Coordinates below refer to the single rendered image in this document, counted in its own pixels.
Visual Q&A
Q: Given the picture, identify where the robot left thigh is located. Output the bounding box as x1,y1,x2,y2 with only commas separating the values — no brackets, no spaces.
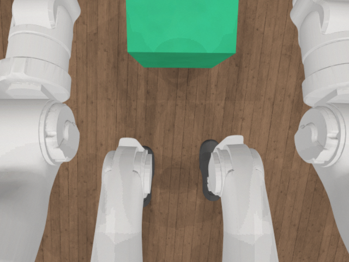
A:
91,146,152,262

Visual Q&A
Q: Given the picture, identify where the right robot forearm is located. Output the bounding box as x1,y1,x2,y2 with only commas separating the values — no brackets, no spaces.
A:
290,0,349,107

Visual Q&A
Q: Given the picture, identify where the carton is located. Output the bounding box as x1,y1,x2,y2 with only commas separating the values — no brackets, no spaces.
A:
126,0,239,68

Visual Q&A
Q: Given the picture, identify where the robot left shin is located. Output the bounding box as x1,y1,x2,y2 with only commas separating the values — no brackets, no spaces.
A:
101,138,147,198

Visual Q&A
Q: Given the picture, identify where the left robot upper arm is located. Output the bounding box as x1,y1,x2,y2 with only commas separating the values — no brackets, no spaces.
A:
0,99,80,262

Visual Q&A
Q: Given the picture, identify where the left robot forearm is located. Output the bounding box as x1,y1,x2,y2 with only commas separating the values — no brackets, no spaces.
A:
0,0,81,103

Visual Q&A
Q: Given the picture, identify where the right robot upper arm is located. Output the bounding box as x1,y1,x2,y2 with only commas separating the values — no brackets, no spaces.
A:
294,103,349,253

